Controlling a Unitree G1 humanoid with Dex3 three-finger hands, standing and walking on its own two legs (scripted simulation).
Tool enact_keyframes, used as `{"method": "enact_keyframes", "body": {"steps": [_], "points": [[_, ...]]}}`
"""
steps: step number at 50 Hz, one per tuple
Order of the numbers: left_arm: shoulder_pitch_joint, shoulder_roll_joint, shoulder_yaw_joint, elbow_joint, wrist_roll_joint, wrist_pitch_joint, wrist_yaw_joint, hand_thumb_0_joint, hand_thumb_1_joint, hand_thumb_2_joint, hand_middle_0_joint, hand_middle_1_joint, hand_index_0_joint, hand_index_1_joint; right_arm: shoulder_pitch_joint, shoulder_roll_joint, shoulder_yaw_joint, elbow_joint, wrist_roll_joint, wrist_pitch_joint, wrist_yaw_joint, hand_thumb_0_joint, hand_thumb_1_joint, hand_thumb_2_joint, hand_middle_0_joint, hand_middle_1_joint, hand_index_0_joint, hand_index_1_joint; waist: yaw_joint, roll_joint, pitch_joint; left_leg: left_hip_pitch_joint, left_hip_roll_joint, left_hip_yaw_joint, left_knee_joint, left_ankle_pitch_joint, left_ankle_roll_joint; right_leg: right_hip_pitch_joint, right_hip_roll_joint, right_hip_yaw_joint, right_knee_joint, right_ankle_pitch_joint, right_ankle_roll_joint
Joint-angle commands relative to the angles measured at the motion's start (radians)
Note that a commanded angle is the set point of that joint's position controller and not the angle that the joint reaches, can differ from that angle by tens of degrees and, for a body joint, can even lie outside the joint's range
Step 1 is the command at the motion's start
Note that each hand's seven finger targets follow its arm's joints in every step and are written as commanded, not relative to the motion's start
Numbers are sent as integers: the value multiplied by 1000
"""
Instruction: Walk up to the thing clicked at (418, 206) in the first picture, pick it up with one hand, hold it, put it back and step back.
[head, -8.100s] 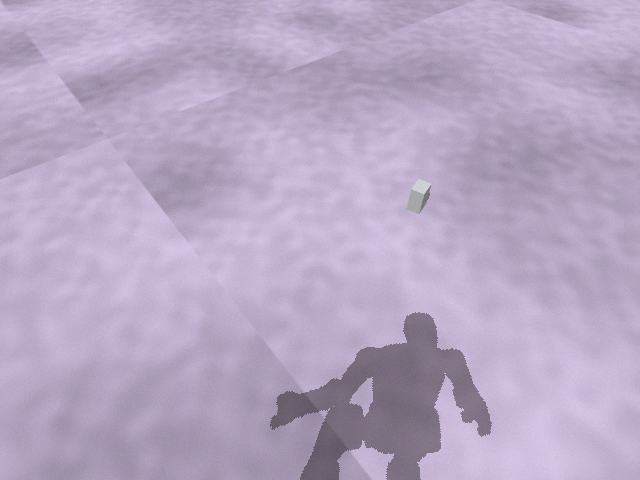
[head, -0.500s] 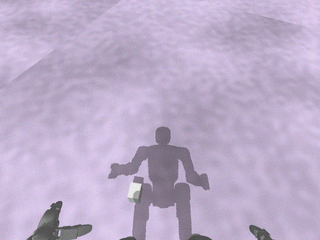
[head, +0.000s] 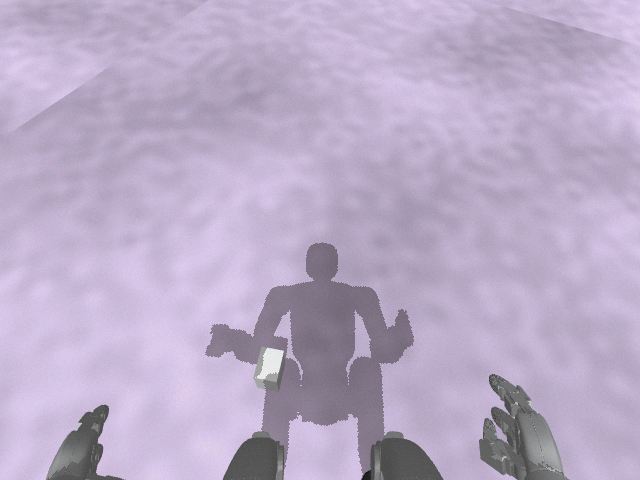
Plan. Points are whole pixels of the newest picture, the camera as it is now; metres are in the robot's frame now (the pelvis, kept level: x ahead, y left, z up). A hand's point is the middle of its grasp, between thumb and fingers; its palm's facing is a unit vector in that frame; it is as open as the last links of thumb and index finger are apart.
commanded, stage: go down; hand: left
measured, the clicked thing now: (270, 369) +0.40 +0.13 -0.63
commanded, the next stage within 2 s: none
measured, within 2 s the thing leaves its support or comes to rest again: neither
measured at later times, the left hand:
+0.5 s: hand (147, 383) +0.27 +0.30 -0.22, palm faces +0.06 -0.98 -0.18, open 17.2 cm
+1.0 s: hand (150, 363) +0.32 +0.32 -0.28, palm faces +0.04 -0.99 -0.12, open 17.2 cm
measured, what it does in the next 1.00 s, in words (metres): lowers itself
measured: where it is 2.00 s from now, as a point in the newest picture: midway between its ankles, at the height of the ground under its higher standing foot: outside the picture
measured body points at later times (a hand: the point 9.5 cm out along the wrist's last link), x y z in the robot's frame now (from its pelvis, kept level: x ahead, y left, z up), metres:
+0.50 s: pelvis -0.04 +0.00 -0.14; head +0.12 +0.02 +0.27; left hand +0.26 +0.35 -0.21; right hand +0.11 -0.27 -0.25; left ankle +0.00 +0.11 -0.66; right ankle +0.02 -0.14 -0.66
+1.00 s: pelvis -0.08 -0.01 -0.25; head +0.12 +0.03 +0.16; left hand +0.31 +0.38 -0.27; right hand +0.06 -0.29 -0.35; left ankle +0.00 +0.11 -0.66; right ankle +0.02 -0.14 -0.66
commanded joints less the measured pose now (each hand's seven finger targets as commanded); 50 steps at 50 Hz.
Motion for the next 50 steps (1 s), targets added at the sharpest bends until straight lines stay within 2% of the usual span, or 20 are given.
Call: {"method": "enact_keyframes", "body": {"steps": [1,3,6,10,14,16,17,19,20,22,24,27,28,30,34,38,41,42,45,50], "points": [[-97,190,98,-120,-11,-59,7,0,-457,178,-77,-104,-50,-131,12,-165,-65,-116,2,-75,-20,0,-819,-885,200,300,200,300,-30,77,-155,38,-25,-17,-122,210,5,24,43,16,-62,137,-45],[-158,205,117,-90,-22,-106,-10,0,-455,176,-72,-103,-48,-127,18,-171,-67,-108,-1,-90,-18,0,-837,-889,200,300,200,300,-31,78,-192,5,-21,-24,-74,218,4,-29,42,18,0,134,-47],[-259,252,150,-50,-40,-200,-54,0,-498,159,-77,-105,-58,-125,7,-182,-69,-105,-3,-110,-10,0,-853,-892,200,300,200,300,-22,101,-217,-92,-24,-35,-6,122,5,-150,37,28,95,58,-48],[-349,275,177,20,-75,-330,-123,0,-532,109,-87,-78,-70,-94,13,-201,-65,-100,-2,-120,0,0,-867,-894,200,299,199,299,-15,108,-350,-186,-34,-39,116,143,5,-244,28,38,224,84,-51],[-405,347,230,80,-92,-406,-188,0,-564,119,-78,-86,-59,-101,17,-229,-65,-90,1,-99,7,0,-864,-891,200,299,199,299,16,148,-472,-208,-31,-58,189,184,-5,-329,22,36,327,101,-60],[-416,380,277,142,-99,-429,-206,0,-512,104,-70,-46,-43,-67,18,-244,-69,-81,1,-85,11,0,-858,-890,200,299,199,299,22,133,-499,-242,-32,-65,226,197,-3,-362,23,31,364,103,-62],[-417,409,305,138,-107,-443,-216,0,-513,105,-66,-43,-39,-65,17,-248,-68,-77,3,-80,15,0,-856,-890,200,299,199,299,44,144,-520,-242,-32,-66,238,217,-5,-376,23,30,384,112,-65],[-452,421,320,180,-118,-463,-248,0,-488,111,-53,-37,-25,-59,25,-247,-65,-60,1,-66,19,0,-867,-893,200,299,199,299,30,123,-554,-291,-41,-58,297,265,2,-379,22,31,416,148,-66],[-458,456,354,211,-124,-475,-259,0,-510,108,-45,-32,-20,-53,17,-254,-63,-60,3,-61,23,0,-871,-894,200,299,199,299,37,102,-538,-322,-41,-60,303,248,5,-386,23,32,424,137,-66],[-541,453,356,225,-140,-505,-293,0,-483,114,-31,-30,-9,-49,10,-255,-65,-54,3,-54,28,0,-873,-894,200,299,200,299,18,93,-533,-382,-43,-51,340,173,13,-429,23,41,441,87,-65],[-608,505,402,252,-155,-539,-318,0,-502,122,-26,-40,-7,-57,8,-265,-62,-42,1,-55,29,0,-874,-895,200,299,200,299,9,100,-540,-432,-43,-49,379,135,15,-460,20,47,469,65,-62],[-721,504,386,274,-165,-587,-367,0,-461,140,-11,-52,0,-65,17,-268,-60,-19,-6,-56,31,0,-881,-898,200,299,200,299,-17,116,-561,-494,-45,-38,438,93,18,-516,18,58,503,27,-61],[-734,512,389,315,-163,-596,-380,0,-437,147,-7,-52,0,-66,20,-271,-59,-9,-7,-58,30,0,-882,-899,200,299,200,299,-28,107,-540,-525,-44,-43,443,41,18,-541,17,56,510,-17,-60],[-767,556,414,337,-167,-618,-402,0,-443,157,-1,-62,0,-75,30,-280,-55,5,-7,-57,34,0,-885,-900,200,299,200,299,-18,114,-546,-559,-41,-44,463,0,17,-570,15,61,527,-54,-59],[-827,618,451,345,-176,-642,-443,0,-441,169,0,-71,0,-84,31,-300,-42,11,-12,-52,34,0,-886,-902,200,299,200,299,-8,156,-621,-543,-42,-46,509,33,13,-615,16,43,593,-27,-64],[-892,642,453,361,-174,-646,-469,0,-486,166,0,-79,0,-88,24,-318,-36,23,-11,-46,36,0,-885,-902,200,299,200,299,-11,211,-609,-539,-37,-70,525,18,7,-721,16,17,663,-33,-71],[-903,670,476,385,-178,-645,-483,0,-497,168,0,-87,0,-94,32,-323,-30,34,-12,-42,37,0,-884,-902,200,299,200,299,-19,185,-608,-598,-40,-62,561,6,13,-718,15,15,685,-39,-68],[-907,702,501,376,-178,-644,-485,0,-502,162,0,-83,0,-90,26,-326,-30,30,-13,-41,36,0,-885,-902,200,299,200,299,-6,185,-614,-617,-42,-53,577,-5,16,-718,15,19,690,-47,-67],[-940,702,493,403,-183,-642,-499,0,-498,166,0,-85,0,-91,16,-324,-23,22,-12,-42,38,0,-885,-902,200,299,200,299,-25,163,-578,-696,-42,-48,596,-72,24,-733,16,16,700,-97,-63],[-981,733,497,414,-190,-641,-526,0,-530,167,0,-86,0,-96,28,-329,-16,44,-13,-43,42,0,-890,-903,200,299,200,299,-26,177,-578,-732,-40,-42,637,-91,24,-775,18,13,739,-113,-63]]}}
